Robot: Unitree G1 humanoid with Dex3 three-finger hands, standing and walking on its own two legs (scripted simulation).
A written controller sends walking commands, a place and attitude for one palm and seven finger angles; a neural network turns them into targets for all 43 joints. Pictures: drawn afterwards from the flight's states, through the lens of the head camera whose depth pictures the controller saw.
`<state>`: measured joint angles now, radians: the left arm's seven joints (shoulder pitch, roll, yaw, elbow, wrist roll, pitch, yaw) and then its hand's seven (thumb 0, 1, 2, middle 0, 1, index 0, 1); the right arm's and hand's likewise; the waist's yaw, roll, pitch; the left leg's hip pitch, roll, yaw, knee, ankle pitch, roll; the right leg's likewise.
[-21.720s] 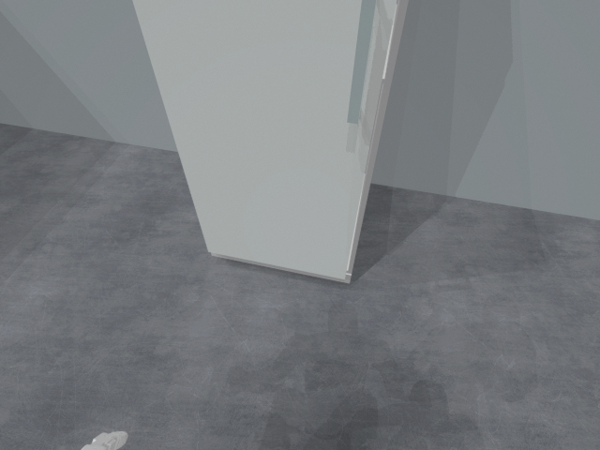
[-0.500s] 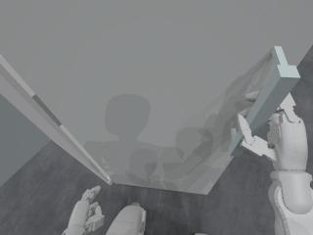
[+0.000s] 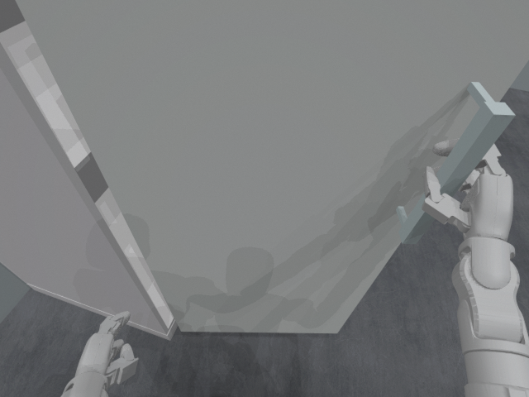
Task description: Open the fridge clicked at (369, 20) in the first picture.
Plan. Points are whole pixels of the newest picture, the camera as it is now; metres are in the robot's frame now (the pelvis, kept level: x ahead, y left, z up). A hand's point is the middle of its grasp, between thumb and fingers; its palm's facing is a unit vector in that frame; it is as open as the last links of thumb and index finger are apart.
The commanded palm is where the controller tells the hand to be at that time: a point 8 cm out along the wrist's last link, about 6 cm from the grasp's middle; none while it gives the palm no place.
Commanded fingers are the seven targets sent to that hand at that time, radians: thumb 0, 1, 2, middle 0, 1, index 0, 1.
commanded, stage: stop walking and hold the door back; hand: right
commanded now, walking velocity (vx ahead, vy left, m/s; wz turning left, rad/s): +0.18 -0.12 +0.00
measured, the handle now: (437, 175) +0.40 -0.22 +0.15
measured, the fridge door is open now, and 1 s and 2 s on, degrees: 72 69 70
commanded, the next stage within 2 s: loosen the grip on the handle in 1.12 s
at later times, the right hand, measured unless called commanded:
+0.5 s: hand (426, 168) +0.40 -0.20 +0.16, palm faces +0.17 +0.96 -0.24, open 6.1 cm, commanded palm +0.35 -0.27 +0.15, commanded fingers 0.00 -0.90 -0.90 0.45 1.40 0.45 1.40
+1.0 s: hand (430, 179) +0.38 -0.20 +0.16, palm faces +0.16 +0.97 -0.20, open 6.1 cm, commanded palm +0.34 -0.27 +0.15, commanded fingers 0.00 -0.90 -0.90 0.45 1.40 0.45 1.40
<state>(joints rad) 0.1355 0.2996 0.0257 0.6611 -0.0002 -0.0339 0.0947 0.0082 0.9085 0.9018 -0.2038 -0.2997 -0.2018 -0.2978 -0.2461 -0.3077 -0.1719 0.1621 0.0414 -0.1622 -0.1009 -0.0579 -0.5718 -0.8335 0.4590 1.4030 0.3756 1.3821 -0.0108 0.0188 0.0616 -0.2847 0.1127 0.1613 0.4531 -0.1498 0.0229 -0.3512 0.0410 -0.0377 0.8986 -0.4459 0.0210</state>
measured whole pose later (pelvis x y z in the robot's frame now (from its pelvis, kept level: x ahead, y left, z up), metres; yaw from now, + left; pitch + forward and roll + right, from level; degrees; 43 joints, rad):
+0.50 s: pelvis -0.05 -0.01 -0.01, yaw +3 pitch +0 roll +2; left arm 0.36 0.20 -0.03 0.74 -0.03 -0.03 0.10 0.00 0.93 0.90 -0.21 -0.30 -0.21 -0.30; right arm -0.68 -0.43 -0.20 0.64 0.02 -0.16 -0.03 -0.06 -0.61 -0.80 0.46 1.40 0.38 1.40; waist 0.04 -0.01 0.09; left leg -0.35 0.03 0.08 0.58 -0.27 -0.02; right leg -0.23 -0.08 -0.09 0.53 -0.30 0.00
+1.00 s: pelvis -0.03 -0.02 -0.01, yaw +7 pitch +0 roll +2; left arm 0.16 0.19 -0.04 0.61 -0.01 -0.07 0.08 0.00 0.91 0.90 -0.21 -0.30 -0.20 -0.30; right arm -0.36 -0.40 -0.27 0.25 0.04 -0.20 -0.05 -0.07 -0.61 -0.78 0.46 1.40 0.37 1.38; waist 0.04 0.02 0.07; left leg -0.22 -0.01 0.03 0.48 -0.24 -0.02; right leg -0.35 -0.08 -0.06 0.59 -0.24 0.00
